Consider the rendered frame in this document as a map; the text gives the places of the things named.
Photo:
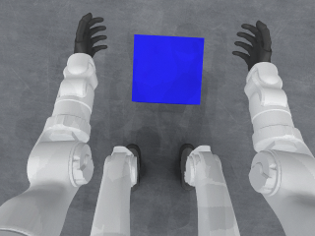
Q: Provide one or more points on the robot left upper arm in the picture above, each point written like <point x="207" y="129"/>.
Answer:
<point x="57" y="169"/>

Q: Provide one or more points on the robot left shin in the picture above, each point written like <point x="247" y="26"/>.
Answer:
<point x="117" y="149"/>

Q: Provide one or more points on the robot shin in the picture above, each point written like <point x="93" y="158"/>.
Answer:
<point x="117" y="149"/>
<point x="200" y="148"/>

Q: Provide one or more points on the robot right forearm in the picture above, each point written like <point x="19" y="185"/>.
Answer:
<point x="270" y="115"/>

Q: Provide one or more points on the right robot hand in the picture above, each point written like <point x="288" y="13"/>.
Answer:
<point x="260" y="50"/>

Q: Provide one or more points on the robot right upper arm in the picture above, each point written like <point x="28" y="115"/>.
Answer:
<point x="286" y="180"/>

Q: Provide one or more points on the left robot hand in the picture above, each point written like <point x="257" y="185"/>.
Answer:
<point x="84" y="41"/>

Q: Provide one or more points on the robot right shin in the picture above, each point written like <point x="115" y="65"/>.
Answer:
<point x="200" y="148"/>

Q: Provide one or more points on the robot left forearm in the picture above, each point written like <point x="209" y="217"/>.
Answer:
<point x="70" y="120"/>

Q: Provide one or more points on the carton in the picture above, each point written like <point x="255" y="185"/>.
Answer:
<point x="167" y="69"/>

